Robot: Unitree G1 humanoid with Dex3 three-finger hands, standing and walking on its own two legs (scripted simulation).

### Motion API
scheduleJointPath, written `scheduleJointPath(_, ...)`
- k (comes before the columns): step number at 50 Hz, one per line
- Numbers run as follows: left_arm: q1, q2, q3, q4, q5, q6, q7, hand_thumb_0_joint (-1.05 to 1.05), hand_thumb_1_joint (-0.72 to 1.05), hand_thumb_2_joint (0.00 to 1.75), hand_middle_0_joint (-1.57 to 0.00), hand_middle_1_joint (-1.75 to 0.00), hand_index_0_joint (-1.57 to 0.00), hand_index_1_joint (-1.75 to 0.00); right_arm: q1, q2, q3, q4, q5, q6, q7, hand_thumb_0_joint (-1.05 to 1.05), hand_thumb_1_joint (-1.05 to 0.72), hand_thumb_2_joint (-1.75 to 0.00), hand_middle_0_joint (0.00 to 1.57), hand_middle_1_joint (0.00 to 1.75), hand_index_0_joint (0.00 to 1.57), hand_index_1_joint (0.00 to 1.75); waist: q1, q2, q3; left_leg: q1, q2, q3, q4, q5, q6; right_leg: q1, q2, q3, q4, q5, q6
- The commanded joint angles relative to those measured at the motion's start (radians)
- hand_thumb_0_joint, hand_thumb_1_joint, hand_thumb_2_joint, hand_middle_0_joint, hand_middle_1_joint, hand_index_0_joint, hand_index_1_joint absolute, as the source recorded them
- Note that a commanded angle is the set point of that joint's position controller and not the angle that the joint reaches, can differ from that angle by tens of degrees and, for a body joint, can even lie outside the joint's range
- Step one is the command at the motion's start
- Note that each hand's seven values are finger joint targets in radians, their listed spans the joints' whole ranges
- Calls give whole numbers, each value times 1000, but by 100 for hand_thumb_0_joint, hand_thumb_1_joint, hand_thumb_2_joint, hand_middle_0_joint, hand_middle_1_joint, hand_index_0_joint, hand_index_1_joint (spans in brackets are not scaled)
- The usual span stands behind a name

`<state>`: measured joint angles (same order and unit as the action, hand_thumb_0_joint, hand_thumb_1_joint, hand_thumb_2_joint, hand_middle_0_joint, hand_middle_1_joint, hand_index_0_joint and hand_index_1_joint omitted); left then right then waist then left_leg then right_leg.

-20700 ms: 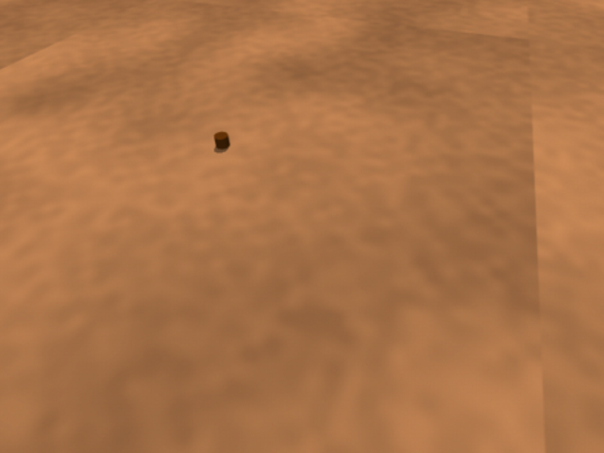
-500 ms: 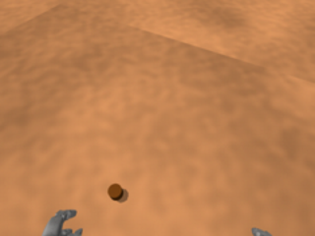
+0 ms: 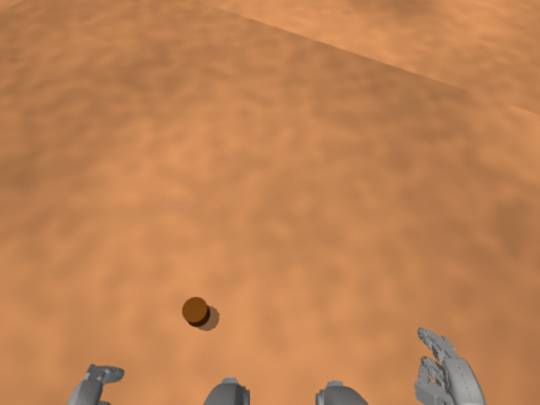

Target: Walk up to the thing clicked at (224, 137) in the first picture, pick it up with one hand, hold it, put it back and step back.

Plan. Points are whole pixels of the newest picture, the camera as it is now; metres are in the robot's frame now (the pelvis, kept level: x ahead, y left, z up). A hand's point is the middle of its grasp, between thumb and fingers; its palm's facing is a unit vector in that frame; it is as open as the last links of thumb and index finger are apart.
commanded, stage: rise first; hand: left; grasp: from above
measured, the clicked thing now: (196, 312) +0.43 +0.26 -0.66
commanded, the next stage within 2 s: none
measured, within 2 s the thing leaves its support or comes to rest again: neither
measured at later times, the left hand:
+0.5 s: hand (130, 398) +0.17 +0.29 -0.27, palm faces -0.39 -0.65 -0.65, open 14.1 cm
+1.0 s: hand (154, 348) +0.29 +0.31 -0.43, palm faces -0.49 -0.21 -0.85, open 14.0 cm
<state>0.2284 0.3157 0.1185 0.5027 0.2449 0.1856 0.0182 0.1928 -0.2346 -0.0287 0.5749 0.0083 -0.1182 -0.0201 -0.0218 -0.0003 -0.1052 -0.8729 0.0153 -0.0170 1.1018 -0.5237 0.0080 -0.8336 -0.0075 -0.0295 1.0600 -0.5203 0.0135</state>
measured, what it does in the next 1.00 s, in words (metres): lowers itself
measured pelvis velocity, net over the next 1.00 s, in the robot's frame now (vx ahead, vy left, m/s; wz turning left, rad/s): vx -0.10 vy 0.00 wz -0.09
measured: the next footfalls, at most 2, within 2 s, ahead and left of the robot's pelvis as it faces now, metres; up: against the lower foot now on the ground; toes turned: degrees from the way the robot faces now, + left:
none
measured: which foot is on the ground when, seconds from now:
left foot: down 0.00-1.00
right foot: down 0.00-1.00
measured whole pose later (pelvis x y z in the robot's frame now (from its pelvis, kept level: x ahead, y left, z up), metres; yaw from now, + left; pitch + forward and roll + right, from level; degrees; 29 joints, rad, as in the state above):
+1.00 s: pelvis -0.10 +0.00 -0.30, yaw -5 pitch +33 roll -6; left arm -0.56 0.69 0.18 1.01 0.99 -0.32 0.13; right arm 0.13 -0.28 -0.04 0.75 -0.04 -0.09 0.08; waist -0.06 0.00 -0.10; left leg -2.11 0.03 -0.09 2.18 -0.65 0.01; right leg -2.05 0.01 -0.08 2.12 -0.65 0.01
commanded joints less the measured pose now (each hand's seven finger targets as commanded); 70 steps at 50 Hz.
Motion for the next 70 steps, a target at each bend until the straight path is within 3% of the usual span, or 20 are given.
scheduleJointPath(1, 60, 168, 62, -151, 23, 1, 14, 0, -54, 97, -6, -106, -6, -106, 23, -156, -64, -141, 5, -49, -14, 0, -88, -89, 20, 30, 20, 30, -5, 61, -254, 169, 0, -17, -96, 392, -1, 57, 23, -10, -69, 300, -37)
scheduleJointPath(9, 122, 174, 69, -249, 52, -15, 21, 0, -53, 95, -6, -108, -7, -107, -3, -150, -60, -178, 2, -74, 0, 0, -88, -89, 20, 30, 20, 30, 3, 92, -321, 84, -2, -33, 2, 377, -4, -66, 27, -13, 57, 269, -43)
scheduleJointPath(12, 61, 199, 72, -258, 77, -32, 25, 0, -55, 96, -6, -108, -7, -107, -12, -157, -62, -171, 3, -80, 6, 0, -89, -90, 20, 30, 20, 30, -6, 95, -333, 35, -1, -41, 61, 377, -1, -135, 26, -14, 116, 263, -41)
scheduleJointPath(14, -2, 232, 84, -207, 115, -56, 28, 0, -56, 95, -7, -109, -7, -107, -28, -163, -61, -159, 2, -85, 8, 0, -90, -90, 20, 30, 20, 30, -12, 90, -329, -35, -2, -42, 124, 361, 2, -209, 28, -12, 174, 247, -43)
scheduleJointPath(17, -128, 269, 97, -92, 179, -117, 31, 0, -55, 96, -6, -107, -6, -107, -43, -176, -68, -138, -2, -98, 16, 0, -89, -90, 20, 30, 20, 30, -29, 61, -309, -198, -11, -33, 226, 220, 9, -334, 23, -1, 264, 167, -40)
scheduleJointPath(19, -172, 277, 94, -48, 216, -168, 31, 0, -52, 94, -6, -109, -7, -107, -47, -184, -74, -121, -3, -107, 22, 0, -88, -89, 20, 30, 20, 30, -16, 69, -344, -258, -17, -29, 271, 154, 7, -394, 20, 5, 317, 119, -40)
scheduleJointPath(22, -265, 322, 82, -54, 283, -243, 32, 0, -53, 97, -6, -109, -7, -109, -54, -200, -83, -102, -4, -117, 32, 0, -88, -89, 20, 30, 20, 30, -3, 113, -457, -292, -19, -26, 352, 169, 4, -473, 22, 10, 407, 126, -42)
scheduleJointPath(24, -348, 376, 97, -54, 318, -291, 42, 0, -55, 97, -7, -110, -7, -109, -52, -209, -85, -79, -2, -120, 34, 0, -89, -90, 20, 30, 20, 30, -5, 130, -504, -344, -19, -26, 409, 158, 3, -528, 23, 9, 458, 121, -42)
scheduleJointPath(27, -408, 480, 159, 21, 383, -331, 72, 0, -57, 99, -7, -109, -8, -109, -51, -226, -91, -48, -1, -110, 38, 0, -91, -90, 20, 30, 20, 30, 17, 118, -554, -426, -19, -17, 486, 136, 7, -586, 26, 8, 519, 103, -43)
scheduleJointPath(29, -455, 482, 151, 113, 431, -343, 86, 0, -59, 101, -8, -109, -7, -109, -43, -228, -89, -28, -1, -97, 44, 0, -91, -91, 20, 30, 20, 30, 22, 101, -569, -478, -19, -17, 535, 146, 9, -633, 27, -1, 565, 104, -44)
scheduleJointPath(32, -599, 534, 161, 178, 487, -364, 99, 0, -55, 99, -6, -111, -7, -110, -11, -232, -93, 6, -6, -78, 53, 0, -89, -90, 20, 30, 20, 30, 20, 76, -646, -552, -22, -1, 632, 171, 20, -648, 30, -3, 612, 131, -41)
scheduleJointPath(34, -668, 537, 137, 220, 519, -381, 97, 0, -54, 99, -7, -110, -8, -109, 3, -228, -100, 25, -11, -69, 60, 0, -89, -90, 20, 30, 20, 30, 16, 38, -676, -621, -22, 14, 689, 141, 29, -632, 31, 3, 621, 125, -31)
scheduleJointPath(39, -825, 635, 153, 293, 620, -432, 89, 0, -55, 102, -5, -108, -6, -108, 30, -245, -106, 66, -23, -43, 66, 0, -87, -90, 20, 30, 20, 30, 15, 52, -708, -691, -16, 10, 753, 61, 24, -721, 37, -19, 700, 45, -36)
scheduleJointPath(42, -903, 647, 137, 323, 667, -467, 99, 0, -53, 102, -4, -107, -5, -106, 43, -247, -102, 78, -29, -27, 72, 0, -86, -89, 20, 30, 20, 30, -2, 77, -675, -754, -16, 1, 774, -21, 24, -791, 41, -39, 741, -30, -40)
scheduleJointPath(48, -1020, 734, 161, 366, 753, -533, 165, 0, -53, 102, -5, -104, -6, -104, 34, -252, -87, 94, -48, 5, 85, 0, -87, -89, 20, 30, 20, 30, -3, 135, -629, -817, -18, -21, 808, -149, 27, -916, 48, -62, 809, -151, -47)
scheduleJointPath(57, -1133, 714, 100, 524, 897, -530, 286, 0, -55, 103, -6, -99, -5, -99, 48, -275, -71, 128, -75, 58, 103, 0, -89, -90, 20, 30, 20, 30, -46, 231, -590, -777, -13, -77, 833, -144, 11, -1113, 40, -112, 927, -110, -57)
scheduleJointPath(59, -1186, 722, 93, 512, 915, -527, 300, 0, -55, 103, -6, -98, -5, -99, 62, -283, -71, 138, -82, 64, 108, 0, -89, -90, 20, 30, 20, 30, -56, 283, -619, -738, -12, -88, 845, -91, 2, -1127, 31, -113, 957, -67, -56)
scheduleJointPath(62, -1198, 709, 76, 568, 942, -518, 317, 0, -55, 103, -6, -97, -5, -98, 79, -279, -70, 148, -88, 72, 113, 0, -90, -90, 20, 30, 20, 30, -72, 259, -621, -744, -15, -83, 878, -34, 1, -1135, 32, -115, 969, -36, -58)
scheduleJointPath(65, -1222, 738, 84, 590, 971, -517, 329, 0, -53, 100, -7, -97, -7, -97, 85, -280, -68, 148, -97, 81, 122, 0, -90, -90, 20, 30, 20, 30, -68, 263, -636, -755, -20, -70, 911, 5, 4, -1121, 33, -109, 977, -10, -57)
scheduleJointPath(70, -1266, 764, 89, 639, 1005, -530, 350, 0, -51, 98, -8, -97, -9, -97, 74, -274, -58, 147, -113, 87, 130, 0, -90, -90, 20, 30, 20, 30, -83, 220, -604, -838, -24, -45, 966, -27, 19, -1121, 39, -102, 974, -28, -53)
